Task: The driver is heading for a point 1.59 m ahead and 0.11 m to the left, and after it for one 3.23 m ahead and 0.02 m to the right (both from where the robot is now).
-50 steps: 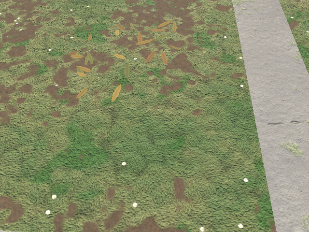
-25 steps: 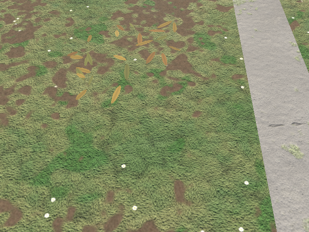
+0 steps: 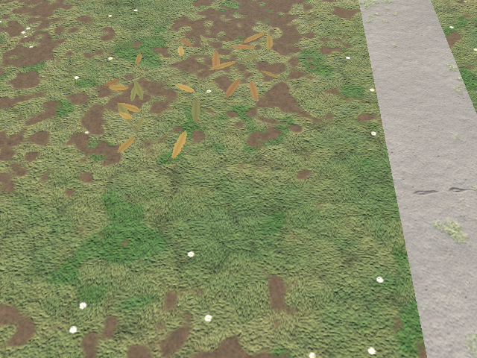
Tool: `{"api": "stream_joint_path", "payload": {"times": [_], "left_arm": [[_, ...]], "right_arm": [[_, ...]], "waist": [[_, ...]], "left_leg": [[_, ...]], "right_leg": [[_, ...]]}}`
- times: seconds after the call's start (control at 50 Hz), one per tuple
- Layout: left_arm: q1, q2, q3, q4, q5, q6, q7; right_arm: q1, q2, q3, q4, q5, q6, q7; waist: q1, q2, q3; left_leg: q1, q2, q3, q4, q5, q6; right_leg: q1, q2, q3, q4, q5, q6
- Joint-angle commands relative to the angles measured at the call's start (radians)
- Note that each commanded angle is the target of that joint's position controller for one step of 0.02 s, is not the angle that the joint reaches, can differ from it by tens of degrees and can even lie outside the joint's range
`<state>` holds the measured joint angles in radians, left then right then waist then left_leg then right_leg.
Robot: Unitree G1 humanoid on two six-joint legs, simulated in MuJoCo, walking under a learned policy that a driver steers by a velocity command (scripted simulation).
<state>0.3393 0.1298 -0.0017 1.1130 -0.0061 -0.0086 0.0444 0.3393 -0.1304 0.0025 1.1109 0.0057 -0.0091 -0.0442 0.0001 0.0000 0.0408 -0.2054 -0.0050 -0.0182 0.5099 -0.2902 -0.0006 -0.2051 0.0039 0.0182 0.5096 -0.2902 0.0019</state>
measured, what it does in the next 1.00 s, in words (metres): walks ahead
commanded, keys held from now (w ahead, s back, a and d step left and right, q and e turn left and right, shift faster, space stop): no key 0.52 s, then w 0.48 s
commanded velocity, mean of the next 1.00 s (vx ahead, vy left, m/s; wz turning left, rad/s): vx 0.14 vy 0.00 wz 0.00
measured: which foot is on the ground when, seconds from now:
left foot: down 0.00-0.90, up 0.92-1.00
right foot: down 0.00-1.00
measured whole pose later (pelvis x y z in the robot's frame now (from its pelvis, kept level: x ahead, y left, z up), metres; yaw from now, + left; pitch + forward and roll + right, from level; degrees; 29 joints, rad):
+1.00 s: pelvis +0.11 -0.04 +0.00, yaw +0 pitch +2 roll +1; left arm 0.45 0.17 0.02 1.04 -0.01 -0.13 -0.01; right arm 0.37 -0.21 -0.03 1.00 0.04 -0.12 0.00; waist 0.03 0.02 -0.03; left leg -0.48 0.01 -0.03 1.21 -0.33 0.07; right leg -0.10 0.05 -0.02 0.43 -0.35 -0.06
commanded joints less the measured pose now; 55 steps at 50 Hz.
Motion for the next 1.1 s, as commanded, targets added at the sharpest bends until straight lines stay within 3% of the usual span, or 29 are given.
{"api": "stream_joint_path", "payload": {"times": [0.02, 0.52, 0.54, 0.58, 0.6, 0.64, 0.72, 0.76, 0.8, 0.84, 0.86, 0.88, 0.9, 0.92, 0.94, 0.96, 0.98, 1.0, 1.04, 1.1], "left_arm": [[0.091, 0.07, 0.01, -0.005, 0.0, -0.003, 0.002], [0.105, 0.067, 0.013, -0.012, -0.001, -0.007, 0.002], [0.124, 0.059, 0.011, -0.001, 0.0, -0.006, 0.003], [0.125, 0.087, 0.023, -0.006, -0.012, -0.004, 0.008], [0.116, 0.093, 0.026, -0.016, -0.015, -0.009, 0.009], [0.118, 0.082, 0.026, -0.03, -0.023, -0.035, 0.004], [0.095, 0.068, 0.025, -0.06, -0.029, -0.082, -0.016], [0.041, 0.04, 0.017, -0.094, -0.031, -0.104, -0.029], [0.001, 0.029, 0.01, -0.129, -0.031, -0.126, -0.039], [0.034, 0.048, 0.014, -0.128, -0.032, -0.141, -0.051], [0.141, 0.056, 0.023, -0.088, -0.037, -0.142, -0.055], [0.337, 0.109, 0.05, -0.021, -0.031, -0.139, -0.053], [0.52, 0.274, 0.098, 0.024, -0.02, -0.129, -0.051], [0.477, 0.244, 0.079, -0.003, -0.001, -0.129, -0.057], [0.35, 0.166, 0.055, -0.038, 0.004, -0.13, -0.053], [0.271, 0.138, 0.043, -0.065, 0.004, -0.124, -0.055], [0.229, 0.139, 0.037, -0.074, -0.001, -0.113, -0.06], [0.222, 0.112, 0.026, -0.073, -0.003, -0.1, -0.061], [0.263, 0.089, 0.013, -0.058, 0.006, -0.08, -0.055], [0.226, 0.132, 0.01, -0.08, 0.014, -0.081, -0.035]], "right_arm": [[0.091, -0.071, -0.011, -0.005, 0.0, -0.003, -0.002], [0.104, -0.067, -0.013, -0.012, 0.001, -0.007, -0.002], [0.123, -0.059, -0.012, -0.002, 0.0, -0.006, -0.003], [0.124, -0.088, -0.024, -0.007, 0.012, -0.004, -0.008], [0.116, -0.095, -0.027, -0.017, 0.015, -0.009, -0.009], [0.121, -0.086, -0.028, -0.029, 0.024, -0.034, -0.004], [0.179, -0.106, -0.038, -0.033, 0.032, -0.077, 0.013], [0.25, -0.155, -0.052, -0.024, 0.037, -0.09, 0.021], [0.263, -0.201, -0.063, -0.031, 0.033, -0.098, 0.026], [0.195, -0.195, -0.061, -0.059, 0.033, -0.097, 0.028], [0.106, -0.195, -0.06, -0.091, 0.035, -0.089, 0.029], [-0.036, -0.19, -0.055, -0.147, 0.033, -0.087, 0.031], [-0.084, -0.131, -0.04, -0.199, 0.034, -0.107, 0.03], [-0.04, -0.108, -0.03, -0.204, 0.028, -0.128, 0.033], [-0.037, -0.135, -0.035, -0.201, 0.036, -0.137, 0.043], [-0.038, -0.139, -0.036, -0.199, 0.041, -0.14, 0.052], [-0.044, -0.138, -0.042, -0.199, 0.034, -0.14, 0.054], [-0.064, -0.16, -0.057, -0.203, 0.025, -0.136, 0.053], [-0.086, -0.117, -0.054, -0.218, 0.024, -0.119, 0.066], [-0.253, -0.079, -0.032, -0.293, 0.016, -0.105, 0.072]], "waist": [[0.0, 0.001, 0.053], [0.0, 0.001, 0.051], [0.0, 0.001, 0.024], [0.0, 0.003, 0.062], [0.0, 0.003, 0.111], [-0.002, 0.006, 0.157], [-0.024, 0.044, 0.136], [-0.05, 0.135, 0.126], [-0.042, 0.192, 0.138], [0.011, 0.17, 0.117], [0.08, 0.141, 0.088], [0.186, 0.049, 0.047], [0.23, -0.288, -0.015], [0.167, -0.326, -0.035], [0.101, -0.159, 0.053], [0.068, -0.074, 0.069], [0.044, -0.022, 0.073], [0.036, -0.024, 0.07], [0.03, -0.069, 0.055], [0.033, -0.053, 0.11]], "left_leg": [[-0.035, 0.003, -0.001, -0.092, 0.128, 0.02], [-0.043, 0.006, -0.002, -0.091, 0.122, 0.022], [-0.031, -0.005, 0.009, -0.092, 0.026, 0.025], [-0.086, -0.023, 0.012, -0.073, -0.308, 0.058], [-0.134, -0.007, -0.012, -0.078, -0.416, 0.077], [-0.169, 0.031, -0.064, -0.079, -0.446, 0.106], [-0.098, 0.09, -0.175, -0.105, -0.422, 0.162], [0.005, 0.19, -0.358, -0.207, -0.449, 0.229], [0.051, 0.315, -0.557, -0.253, -0.307, 0.298], [0.055, 0.308, -0.471, -0.176, -0.061, 0.262], [-0.062, 0.256, -0.362, -0.114, 0.016, 0.213], [-0.294, 0.145, -0.195, 0.067, 0.193, 0.139], [-0.531, -0.032, 0.046, 0.509, 0.171, 0.044], [-0.672, -0.056, -0.05, 0.69, -0.167, 0.056], [-0.737, 0.011, -0.096, 0.817, -0.144, 0.079], [-0.745, 0.038, -0.089, 0.844, -0.06, 0.091], [-0.75, 0.068, -0.058, 0.798, 0.011, 0.095], [-0.739, 0.091, -0.024, 0.759, 0.049, 0.094], [-0.693, 0.097, 0.026, 0.723, 0.098, 0.081], [-0.595, 0.08, 0.079, 0.464, 0.24, 0.05]], "right_leg": [[-0.035, -0.002, 0.0, -0.091, 0.127, -0.02], [-0.043, -0.005, 0.001, -0.09, 0.121, -0.021], [-0.031, 0.006, -0.01, -0.091, 0.027, -0.025], [-0.086, 0.026, -0.016, -0.067, -0.303, -0.057], [-0.134, 0.011, 0.006, -0.07, -0.409, -0.076], [-0.176, -0.022, 0.051, -0.063, -0.433, -0.102], [-0.235, -0.018, 0.051, 0.024, -0.333, -0.119], [-0.322, 0.023, -0.017, 0.169, -0.212, -0.11], [-0.391, 0.022, -0.042, 0.272, -0.144, -0.123], [-0.335, 0.008, -0.036, 0.183, -0.176, -0.13], [-0.126, 0.014, -0.037, 0.037, -0.114, -0.135], [0.212, -0.011, 0.066, -0.112, -0.051, -0.16], [0.464, -0.231, 0.449, -0.267, 0.022, -0.238], [0.477, -0.372, 0.732, -0.307, 0.138, -0.304], [0.423, -0.379, 0.622, -0.277, 0.229, -0.292], [0.388, -0.335, 0.47, -0.276, 0.329, -0.262], [0.379, -0.286, 0.348, -0.283, 0.411, -0.222], [0.371, -0.24, 0.249, -0.29, 0.484, -0.184], [0.321, -0.191, 0.151, -0.306, 0.564, -0.153], [0.146, -0.148, 0.075, -0.376, 0.566, -0.157]]}}
Next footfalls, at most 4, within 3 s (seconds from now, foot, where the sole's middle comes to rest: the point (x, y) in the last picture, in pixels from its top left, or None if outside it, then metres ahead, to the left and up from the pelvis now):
1.32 left None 0.48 0.06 -0.77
1.86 right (310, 275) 0.75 -0.19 -0.77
2.44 left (229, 203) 1.03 0.07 -0.77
2.98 right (247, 131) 1.40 0.00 -0.77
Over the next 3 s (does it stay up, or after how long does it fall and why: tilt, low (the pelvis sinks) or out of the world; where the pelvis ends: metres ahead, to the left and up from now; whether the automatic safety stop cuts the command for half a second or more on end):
stays up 1.21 0.02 -0.02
